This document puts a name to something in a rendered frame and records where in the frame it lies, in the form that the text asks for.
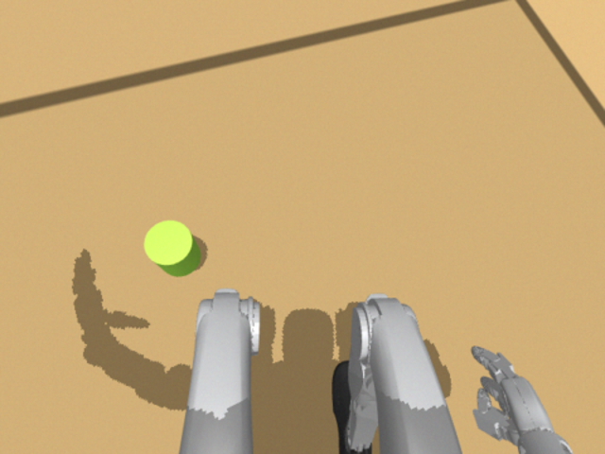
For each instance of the right robot hand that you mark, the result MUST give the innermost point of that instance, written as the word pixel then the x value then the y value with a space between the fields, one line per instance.
pixel 515 395

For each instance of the can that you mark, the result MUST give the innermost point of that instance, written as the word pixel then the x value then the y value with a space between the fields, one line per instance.
pixel 170 245

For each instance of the right robot arm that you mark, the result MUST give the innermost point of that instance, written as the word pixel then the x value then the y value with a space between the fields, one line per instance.
pixel 542 442

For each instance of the right robot foot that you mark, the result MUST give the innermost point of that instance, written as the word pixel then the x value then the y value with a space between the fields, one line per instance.
pixel 341 407

